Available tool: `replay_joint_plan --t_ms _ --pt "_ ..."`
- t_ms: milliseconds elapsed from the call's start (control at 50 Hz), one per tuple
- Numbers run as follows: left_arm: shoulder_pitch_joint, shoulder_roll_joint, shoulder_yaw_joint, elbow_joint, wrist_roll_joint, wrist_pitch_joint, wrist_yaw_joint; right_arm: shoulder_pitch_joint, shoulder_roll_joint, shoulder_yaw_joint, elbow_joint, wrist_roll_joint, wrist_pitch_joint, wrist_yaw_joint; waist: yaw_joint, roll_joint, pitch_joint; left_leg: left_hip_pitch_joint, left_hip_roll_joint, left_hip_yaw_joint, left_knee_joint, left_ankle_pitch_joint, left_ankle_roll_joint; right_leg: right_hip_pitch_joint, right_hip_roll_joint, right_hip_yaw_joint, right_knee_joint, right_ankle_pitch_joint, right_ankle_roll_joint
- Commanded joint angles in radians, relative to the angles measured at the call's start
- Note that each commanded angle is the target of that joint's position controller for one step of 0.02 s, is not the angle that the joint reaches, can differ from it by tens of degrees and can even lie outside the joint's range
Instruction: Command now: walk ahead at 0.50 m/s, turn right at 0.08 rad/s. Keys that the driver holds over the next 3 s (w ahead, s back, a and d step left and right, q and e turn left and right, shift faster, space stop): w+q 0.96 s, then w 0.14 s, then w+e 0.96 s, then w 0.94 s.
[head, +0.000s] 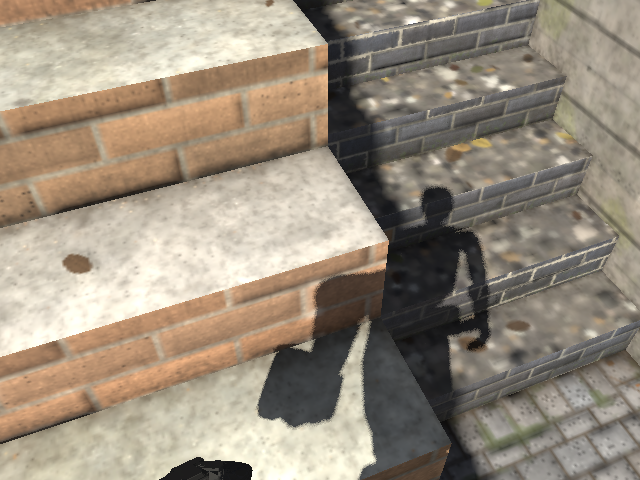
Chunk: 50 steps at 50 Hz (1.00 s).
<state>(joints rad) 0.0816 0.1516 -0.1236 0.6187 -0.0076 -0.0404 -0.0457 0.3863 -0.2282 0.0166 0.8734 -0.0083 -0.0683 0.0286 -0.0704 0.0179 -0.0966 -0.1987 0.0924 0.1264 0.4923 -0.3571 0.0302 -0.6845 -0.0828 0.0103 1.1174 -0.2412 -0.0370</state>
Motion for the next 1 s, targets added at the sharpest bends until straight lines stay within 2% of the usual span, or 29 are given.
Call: replay_joint_plan --t_ms 20,40,60,80,100,120,140,200,260,300,340,360,380,400,420,440,460,480,520,560,620,720,800,840,860,880,900,920,1000 --pt "0.173 0.192 0.099 -0.002 0.01 -0.029 -0.012 -0.109 -0.207 -0.042 -0.073 0.022 0.015 0.013 0.187 0.068 -0.093 0.113 -0.014 -0.065 0.21 0.777 0.135 0.505 0.066 -0.117 -0.838 0.282 -0.032" --pt "0.188 0.185 0.098 0.059 0.034 -0.015 -0.006 -0.129 -0.15 -0.022 -0.093 0.017 0.004 0.016 0.168 0.098 0.014 -0.081 -0.049 -0.069 0.449 0.539 0.109 0.624 0.032 -0.12 -0.954 0.466 -0.006" --pt "0.307 0.264 0.115 0.131 0.055 -0.004 -0.002 -0.129 -0.064 -0.008 -0.112 -0.021 -0.034 0.042 0.159 -0.139 -0.005 -0.624 -0.173 -0.094 0.873 -0.091 0.041 1.059 -0.187 0.097 -0.594 1.393 -0.052" --pt "0.565 0.314 0.14 0.176 0.096 0.002 0.014 -0.063 -0.011 0.0 -0.09 0.017 -0.083 0.045 0.218 -0.29 -0.284 -0.906 -0.253 -0.282 1.418 -0.255 0.014 1.306 -0.426 0.323 -0.467 1.824 -0.223" --pt "0.645 0.275 0.144 0.194 0.114 0.01 0.024 -0.079 -0.045 -0.014 -0.092 0.079 -0.083 0.062 0.249 -0.22 -0.369 -1.049 -0.226 -0.344 1.854 -0.258 0.02 1.267 -0.503 0.426 -0.581 1.29 -0.325" --pt "0.515 0.236 0.136 0.223 0.085 0.013 0.036 -0.239 0.03 0.014 -0.19 0.116 -0.056 0.07 0.187 -0.242 -0.145 -1.278 -0.187 -0.249 2.085 -0.345 0.012 1.133 -0.471 0.398 -0.681 0.831 -0.295" --pt "0.37 0.167 0.115 0.226 0.061 0.01 0.054 -0.421 0.087 0.045 -0.294 0.108 -0.03 0.054 0.153 -0.216 0.062 -1.392 -0.147 -0.226 2.144 -0.401 0.001 0.993 -0.433 0.288 -0.76 0.677 -0.223" --pt "0.262 -0.005 0.056 0.272 0.049 -0.029 0.08 -0.404 0.135 0.081 -0.385 0.075 0.014 0.082 0.024 -0.128 0.16 -1.423 -0.093 -0.298 2.243 -0.35 0.048 0.74 -0.376 0.127 -0.881 0.243 -0.104" --pt "0.027 0.106 0.07 0.241 0.079 -0.025 0.056 -0.381 0.063 0.086 -0.435 0.058 0.039 0.069 -0.103 -0.141 0.215 -1.017 -0.101 -0.102 1.858 -0.021 0.024 0.257 -0.204 -0.191 -1.152 0.197 -0.061" --pt "-0.196 0.204 0.09 0.222 0.06 -0.032 0.027 -0.144 -0.004 0.06 -0.349 0.008 0.053 0.029 -0.262 -0.161 0.056 -0.292 -0.109 -0.015 1.602 0.198 0.037 0.027 -0.112 -0.453 -1.159 1.081 0.006" --pt "-0.023 0.361 0.124 0.255 -0.015 -0.044 0.049 -0.018 -0.102 0.02 -0.243 -0.027 0.079 -0.015 -0.253 -0.166 -0.13 -0.031 -0.204 0.055 1.293 0.17 0.042 0.357 -0.131 -0.39 -0.995 1.964 -0.03" --pt "-0.053 0.516 0.156 0.233 -0.018 -0.046 0.055 -0.013 -0.106 0.009 -0.251 -0.031 0.087 -0.018 -0.268 -0.274 -0.122 -0.054 -0.179 0.001 0.97 -0.035 0.016 0.578 -0.2 -0.317 -0.834 1.995 -0.03" --pt "-0.052 0.514 0.166 0.212 0.0 -0.01 0.051 -0.003 -0.116 -0.009 -0.253 -0.017 0.097 -0.021 -0.267 -0.328 -0.153 -0.122 -0.159 -0.089 0.577 -0.167 0.03 0.82 -0.232 -0.225 -0.595 1.957 -0.064" --pt "0.106 0.317 0.139 0.146 0.006 0.002 0.054 -0.169 -0.201 -0.036 -0.223 0.005 0.087 -0.019 -0.047 -0.144 -0.059 -0.17 -0.221 -0.221 0.346 -0.172 0.093 0.73 -0.082 -0.197 -0.342 1.596 -0.018" --pt "0.245 0.182 0.116 0.134 0.036 0.006 0.056 -0.193 -0.279 -0.076 -0.188 0.009 0.098 -0.035 0.094 0.28 -0.148 -0.05 -0.012 -0.713 0.111 -0.434 0.235 0.368 0.093 -0.173 0.117 0.531 -0.006" --pt "0.32 0.168 0.118 0.166 0.011 -0.047 -0.01 -0.243 -0.17 -0.049 -0.155 -0.018 0.098 -0.019 0.142 0.256 -0.269 -0.058 -0.012 -0.744 0.037 -0.344 0.244 0.295 0.167 0.03 0.517 0.211 -0.029" --pt "0.222 0.137 0.111 0.12 0.019 -0.08 -0.041 -0.224 -0.065 -0.022 -0.119 -0.014 0.091 0.016 0.132 0.143 -0.189 -0.158 -0.067 -0.549 0.181 -0.187 0.181 0.186 0.15 0.082 0.639 0.15 -0.068" --pt "0.058 0.075 0.092 0.084 0.035 -0.113 -0.044 -0.165 -0.008 -0.015 -0.064 0.014 0.08 0.039 0.089 0.048 -0.061 -0.179 -0.106 -0.28 0.262 0.08 0.135 0.095 0.085 0.062 0.634 0.051 -0.116" --pt "-0.074 -0.019 0.063 0.03 0.01 -0.135 -0.04 -0.106 0.089 0.017 0.037 -0.021 0.056 0.084 0.116 -0.012 0.036 -0.144 -0.064 -0.201 0.122 0.162 0.119 -0.073 0.056 0.018 0.697 0.066 -0.145" --pt "0.002 0.031 0.056 0.02 0.037 -0.113 -0.05 -0.147 0.018 -0.006 0.003 0.017 0.048 0.074 0.138 0.028 0.12 -0.361 -0.018 -0.528 -0.029 -0.28 0.22 -0.14 0.055 -0.003 0.646 0.066 -0.077" --pt "-0.14 0.021 0.026 -0.027 0.044 -0.104 0.004 -0.186 -0.074 -0.03 -0.034 -0.011 0.049 0.008 0.109 0.05 0.164 -0.494 -0.018 -0.546 -0.156 -0.253 0.266 -0.058 0.102 -0.133 0.344 -0.199 -0.001" --pt "-0.022 0.139 0.074 0.062 0.02 -0.071 0.067 -0.274 -0.111 -0.034 -0.121 -0.025 0.038 -0.019 0.088 0.1 0.037 -0.38 0.004 -0.541 -0.2 -0.105 0.26 0.173 0.107 -0.114 0.026 -0.108 0.011" --pt "0.027 0.099 0.094 0.128 -0.033 -0.065 0.068 -0.16 -0.085 -0.034 -0.103 -0.041 0.09 -0.049 0.054 0.131 0.014 -0.011 -0.025 -0.595 -0.068 0.095 0.244 0.335 0.094 -0.08 -0.703 0.011 -0.03" --pt "0.193 0.127 0.104 0.199 0.0 -0.071 0.042 -0.206 0.004 -0.016 -0.128 -0.034 0.075 -0.024 0.081 -0.018 -0.05 -0.139 -0.139 -0.461 0.393 0.265 0.171 0.637 -0.048 0.072 -0.891 0.245 -0.07" --pt "0.318 0.191 0.113 0.233 0.03 -0.067 0.035 -0.24 0.051 -0.006 -0.168 -0.031 0.027 0.005 0.088 -0.231 -0.085 -0.606 -0.239 -0.352 0.723 -0.01 0.097 1.008 -0.219 0.264 -0.682 0.861 -0.148" --pt "0.357 0.271 0.143 0.211 0.048 -0.063 0.05 -0.208 -0.006 -0.014 -0.164 0.018 0.001 0.021 0.118 -0.364 -0.157 -0.828 -0.239 -0.185 1.142 -0.257 0.004 1.057 -0.47 0.547 -0.749 0.646 -0.386" --pt "0.301 0.151 0.114 0.187 0.083 -0.059 0.068 -0.237 -0.029 -0.017 -0.15 0.047 0.004 0.023 0.108 -0.185 -0.102 -1.005 -0.159 -0.234 1.605 -0.28 -0.021 0.991 -0.491 0.54 -0.815 0.311 -0.395" --pt "0.225 0.097 0.099 0.184 0.07 -0.045 0.085 -0.325 -0.021 -0.007 -0.204 0.049 0.009 0.023 0.06 -0.081 0.01 -1.081 -0.095 -0.301 1.694 -0.162 -0.011 0.886 -0.387 0.407 -0.844 0.071 -0.272" --pt "0.332 0.028 0.078 0.283 0.084 -0.065 0.055 -0.486 0.099 0.075 -0.351 0.043 -0.01 0.063 0.077 0.044 0.155 -1.187 -0.093 -0.293 1.837 0.005 0.035 0.677 -0.246 0.1 -0.907 0.166 -0.171"
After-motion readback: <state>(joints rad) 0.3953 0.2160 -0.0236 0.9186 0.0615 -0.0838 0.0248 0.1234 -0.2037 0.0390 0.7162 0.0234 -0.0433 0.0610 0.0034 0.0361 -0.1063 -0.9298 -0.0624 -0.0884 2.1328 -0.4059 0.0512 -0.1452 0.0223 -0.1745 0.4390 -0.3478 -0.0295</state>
